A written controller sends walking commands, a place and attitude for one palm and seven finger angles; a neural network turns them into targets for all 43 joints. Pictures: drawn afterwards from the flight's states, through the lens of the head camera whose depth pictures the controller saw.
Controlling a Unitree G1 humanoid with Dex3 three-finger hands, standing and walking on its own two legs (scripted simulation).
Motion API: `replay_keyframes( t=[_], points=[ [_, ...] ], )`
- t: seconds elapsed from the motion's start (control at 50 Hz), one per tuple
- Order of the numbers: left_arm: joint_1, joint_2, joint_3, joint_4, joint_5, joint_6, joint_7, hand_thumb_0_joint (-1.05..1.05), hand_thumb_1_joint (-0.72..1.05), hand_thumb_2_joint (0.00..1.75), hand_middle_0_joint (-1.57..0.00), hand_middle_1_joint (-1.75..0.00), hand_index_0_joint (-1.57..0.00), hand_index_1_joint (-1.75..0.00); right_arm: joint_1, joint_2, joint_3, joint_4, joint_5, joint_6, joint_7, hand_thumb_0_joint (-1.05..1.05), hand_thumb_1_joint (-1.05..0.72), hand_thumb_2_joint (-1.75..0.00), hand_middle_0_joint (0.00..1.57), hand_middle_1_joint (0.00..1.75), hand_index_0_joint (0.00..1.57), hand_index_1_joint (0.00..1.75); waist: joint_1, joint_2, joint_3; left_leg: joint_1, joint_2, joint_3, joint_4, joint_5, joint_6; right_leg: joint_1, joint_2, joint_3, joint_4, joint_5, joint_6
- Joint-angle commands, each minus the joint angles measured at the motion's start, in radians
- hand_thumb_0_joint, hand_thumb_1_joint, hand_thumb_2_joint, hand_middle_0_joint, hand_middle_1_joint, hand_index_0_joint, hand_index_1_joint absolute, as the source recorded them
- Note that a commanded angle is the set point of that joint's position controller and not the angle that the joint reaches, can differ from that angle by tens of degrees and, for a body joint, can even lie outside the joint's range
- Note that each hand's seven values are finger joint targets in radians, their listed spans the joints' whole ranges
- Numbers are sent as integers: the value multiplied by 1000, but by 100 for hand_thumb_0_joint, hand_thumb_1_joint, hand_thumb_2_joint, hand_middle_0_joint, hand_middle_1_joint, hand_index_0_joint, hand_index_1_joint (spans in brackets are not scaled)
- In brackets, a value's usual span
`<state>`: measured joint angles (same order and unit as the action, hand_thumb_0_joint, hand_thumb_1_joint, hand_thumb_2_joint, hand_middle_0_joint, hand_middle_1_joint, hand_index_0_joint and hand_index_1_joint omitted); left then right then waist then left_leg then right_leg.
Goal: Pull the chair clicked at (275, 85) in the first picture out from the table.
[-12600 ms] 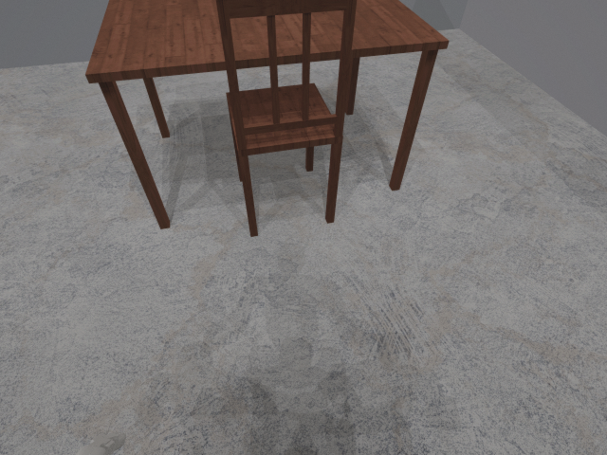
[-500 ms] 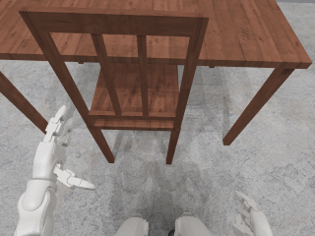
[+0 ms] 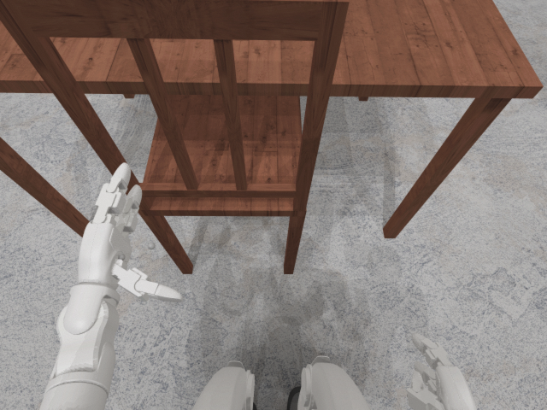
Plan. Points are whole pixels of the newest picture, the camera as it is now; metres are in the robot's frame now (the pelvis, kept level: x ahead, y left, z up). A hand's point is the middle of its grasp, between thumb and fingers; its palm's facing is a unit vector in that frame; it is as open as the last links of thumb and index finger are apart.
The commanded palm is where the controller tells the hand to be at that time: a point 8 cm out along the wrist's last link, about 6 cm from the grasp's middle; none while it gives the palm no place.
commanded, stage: aim the fingers beside a spindle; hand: left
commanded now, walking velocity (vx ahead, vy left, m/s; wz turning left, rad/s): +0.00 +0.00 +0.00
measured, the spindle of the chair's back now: (172, 130) +0.52 +0.18 +0.04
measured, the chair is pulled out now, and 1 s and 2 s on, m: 0.00 0.00 0.00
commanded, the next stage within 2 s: none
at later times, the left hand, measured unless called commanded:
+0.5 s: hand (184, 213) +0.40 +0.15 +0.00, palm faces +0.00 -1.00 -0.03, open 16.9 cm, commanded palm +0.36 +0.20 +0.00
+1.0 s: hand (189, 220) +0.38 +0.14 +0.00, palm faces -0.02 -1.00 -0.02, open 16.9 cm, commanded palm +0.36 +0.20 +0.00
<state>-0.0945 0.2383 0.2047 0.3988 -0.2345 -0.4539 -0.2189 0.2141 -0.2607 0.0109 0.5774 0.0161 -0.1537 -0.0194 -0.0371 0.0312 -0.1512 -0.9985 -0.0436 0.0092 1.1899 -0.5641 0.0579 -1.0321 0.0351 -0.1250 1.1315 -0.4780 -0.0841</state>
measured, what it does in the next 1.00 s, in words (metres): stands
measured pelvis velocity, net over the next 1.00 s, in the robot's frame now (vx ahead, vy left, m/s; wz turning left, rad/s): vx -0.01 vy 0.01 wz -0.01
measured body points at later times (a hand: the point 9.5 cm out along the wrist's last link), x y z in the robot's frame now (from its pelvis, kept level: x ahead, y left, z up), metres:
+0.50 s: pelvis -0.01 +0.01 -0.02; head +0.12 +0.01 +0.41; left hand +0.39 +0.21 +0.01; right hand +0.11 -0.24 -0.14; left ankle +0.00 +0.08 -0.64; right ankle +0.03 -0.07 -0.64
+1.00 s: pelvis -0.01 +0.01 -0.01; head +0.12 +0.02 +0.42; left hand +0.38 +0.20 +0.01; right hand +0.12 -0.24 -0.13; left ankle +0.00 +0.08 -0.64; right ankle +0.03 -0.07 -0.64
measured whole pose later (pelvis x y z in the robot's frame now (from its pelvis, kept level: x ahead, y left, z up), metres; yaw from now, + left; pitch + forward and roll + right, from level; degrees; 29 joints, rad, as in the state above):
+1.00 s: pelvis -0.01 +0.01 -0.01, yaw -1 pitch +24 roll -2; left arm -0.35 0.18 0.13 0.65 -0.13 -0.53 -0.07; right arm 0.23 -0.26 0.00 0.60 0.00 -0.04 0.02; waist -0.06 0.03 -0.17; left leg -1.09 -0.05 0.03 1.25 -0.58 0.08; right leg -1.12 0.02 -0.11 1.19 -0.49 -0.07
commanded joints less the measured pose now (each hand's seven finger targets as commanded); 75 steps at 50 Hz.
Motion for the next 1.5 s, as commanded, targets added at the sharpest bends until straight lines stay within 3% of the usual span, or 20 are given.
replay_keyframes(
  t=[0.0, 0.04, 0.12, 0.28, 0.38, 0.48, 0.54, 0.6, 0.66, 0.7, 0.84, 0.96, 1.04, 1.14, 1.24, 1.28, 1.38, 1.4, 1.42, 1.48],
  points=[
    [-229, 163, 62, -155, -4, -91, 31, 0, -50, 30, -6, -8, -6, -8, 43, -137, -50, -99, -4, -35, -3, 0, -90, -90, 20, 30, 20, 30, -13, -3, -369, 97, 31, -58, -127, 333, -31, 334, -35, 155, -121, 278, 58],
    [-245, 149, 55, -88, 5, -80, 39, 0, -50, 30, -6, -8, -6, -8, 42, -139, -49, -97, -3, -24, 1, 0, -90, -90, 20, 30, 20, 30, -14, -17, -339, 59, 29, -57, -127, 293, -31, 314, -36, 153, -121, 236, 58],
    [-265, 135, 39, -84, 18, -72, 51, 0, -50, 30, -6, -8, -6, -8, 52, -141, -54, -107, -3, -7, 9, 0, -90, -90, 20, 30, 20, 30, -4, 9, -401, 97, 29, -55, -128, 341, -37, 323, -37, 146, -103, 288, 54],
    [-464, 143, 32, -43, 47, -123, 105, 0, -50, 30, -6, -8, -6, -8, 72, -142, -52, -81, -13, 7, 10, 0, -90, -90, 20, 30, 20, 30, -35, -10, -411, 76, 30, -67, -101, 306, -33, 270, -31, 145, -84, 240, 55],
    [-537, 91, -20, 61, 78, -122, 129, 0, -50, 30, -6, -8, -6, -8, 90, -146, -53, -62, -17, 24, 21, 0, -90, -90, 20, 30, 20, 30, -57, 16, -405, 98, 34, -84, -99, 300, -43, 191, -28, 127, -66, 209, 53],
    [-543, 101, 0, 73, 89, -123, 152, 0, -50, 30, -6, -8, -6, -8, 109, -154, -61, -70, -22, 47, 35, 0, -90, -90, 20, 30, 20, 30, -30, 55, -490, 167, 38, -99, -99, 403, -66, 184, -25, 111, -35, 265, 46],
    [-495, 127, 33, 30, 87, -132, 171, 0, -50, 30, -6, -8, -6, -8, 112, -149, -65, -81, -21, 64, 43, 0, -90, -90, 20, 30, 20, 30, -12, 19, -530, 187, 41, -95, -104, 466, -72, 243, -24, 117, -39, 330, 50],
    [-439, 144, 61, 34, 91, -134, 186, 0, -50, 30, -6, -8, -6, -8, 109, -137, -60, -96, -21, 77, 47, 0, -90, -90, 20, 30, 20, 30, -5, -32, -514, 111, 31, -67, -107, 420, -48, 323, -24, 138, -53, 362, 53],
    [-470, 135, 50, 77, 102, -138, 189, 0, -50, 30, -6, -8, -6, -8, 100, -135, -54, -86, -19, 86, 44, 0, -90, -90, 20, 30, 20, 30, -25, -54, -409, 41, 30, -63, -114, 313, -38, 288, -25, 143, -70, 284, 56],
    [-520, 104, 9, 67, 101, -152, 177, 0, -50, 30, -6, -8, -6, -8, 96, -136, -53, -83, -18, 83, 40, 0, -90, -90, 20, 30, 20, 30, -45, -36, -390, 59, 34, -69, -113, 283, -36, 246, -25, 142, -77, 241, 56],
    [-550, 31, -88, 3, 75, -166, 123, 0, -50, 30, -6, -8, -6, -8, 100, -143, -63, -66, -17, 69, 34, 0, -90, -90, 20, 30, 20, 30, -58, 58, -464, 207, 45, -98, -105, 384, -58, 186, -26, 120, -67, 267, 50],
    [-503, 102, 3, 106, 101, -138, 175, 0, -50, 30, -6, -8, -6, -8, 92, -143, -58, -66, -20, 88, 37, 0, -90, -90, 20, 30, 20, 30, -37, -24, -397, 94, 33, -84, -103, 330, -51, 208, -27, 123, -60, 245, 52],
    [-485, 156, 65, 67, 106, -160, 199, 0, -50, 30, -6, -8, -6, -8, 78, -131, -53, -94, -24, 95, 41, 0, -90, -90, 20, 30, 20, 30, -6, -6, -447, 77, 24, -66, -101, 338, -46, 278, -27, 142, -55, 287, 49],
    [-519, 104, -6, 16, 92, -175, 158, 0, -50, 30, -6, -8, -6, -8, 75, -129, -51, -97, -21, 86, 39, 0, -90, -90, 20, 30, 20, 30, -30, 14, -480, 115, 31, -72, -98, 354, -40, 285, -24, 148, -60, 306, 52],
    [-539, 27, -91, 91, 71, -132, 108, 0, -50, 30, -6, -8, -6, -8, 85, -145, -56, -70, -10, 83, 28, 0, -90, -90, 20, 30, 20, 30, -76, -19, -395, 105, 39, -87, -98, 291, -37, 199, -26, 130, -84, 227, 55],
    [-560, 32, -84, 125, 71, -119, 110, 0, -50, 30, -6, -8, -6, -8, 90, -150, -55, -67, -9, 82, 27, 0, -90, -90, 20, 30, 20, 30, -74, -14, -363, 85, 35, -88, -98, 259, -35, 170, -26, 127, -84, 187, 52],
    [-585, 156, 38, 23, 89, -162, 171, 0, -50, 30, -6, -8, -6, -8, 92, -145, -57, -77, -23, 81, 29, 0, -90, -90, 20, 30, 20, 30, -21, 49, -498, 142, 29, -85, -92, 371, -55, 227, -24, 130, -42, 273, 45],
    [-576, 141, 30, -5, 92, -170, 181, 0, -50, 30, -6, -8, -6, -8, 91, -135, -56, -81, -27, 81, 34, 0, -90, -90, 20, 30, 20, 30, -17, 81, -534, 170, 27, -78, -89, 411, -59, 247, -25, 135, -42, 310, 47],
    [-557, 174, 61, -26, 95, -179, 193, 0, -50, 30, -6, -8, -6, -8, 95, -135, -57, -82, -29, 82, 37, 0, -90, -90, 20, 30, 20, 30, -6, 71, -549, 187, 32, -86, -94, 450, -69, 264, -25, 129, -35, 335, 45],
    [-465, 157, 53, 3, 99, -169, 194, 0, -50, 30, -6, -8, -6, -8, 95, -131, -56, -97, -26, 88, 43, 0, -90, -90, 20, 30, 20, 30, -4, 19, -530, 150, 32, -77, -101, 453, -57, 311, -19, 136, -44, 368, 48]
  ],
)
